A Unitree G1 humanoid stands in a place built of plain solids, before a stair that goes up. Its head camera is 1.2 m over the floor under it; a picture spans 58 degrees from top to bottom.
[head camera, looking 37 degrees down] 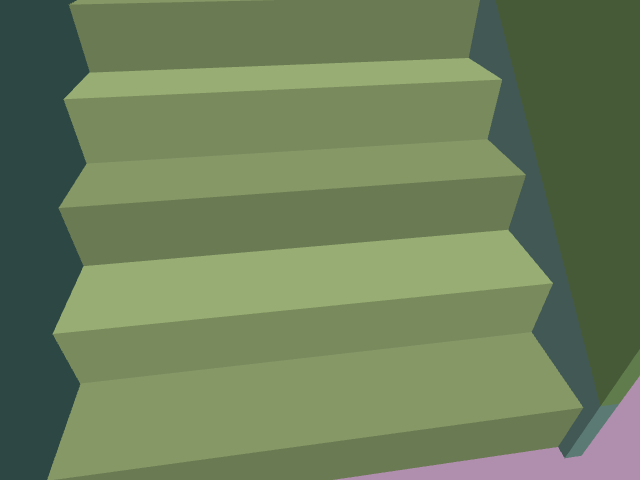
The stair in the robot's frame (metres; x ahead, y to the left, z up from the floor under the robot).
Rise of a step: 0.20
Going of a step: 0.25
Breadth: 1.29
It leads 8 degrees to the left of straight ahead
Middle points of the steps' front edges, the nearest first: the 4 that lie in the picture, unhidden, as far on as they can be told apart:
0.53 -0.03 0.20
0.78 0.00 0.40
1.03 0.04 0.59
1.28 0.07 0.79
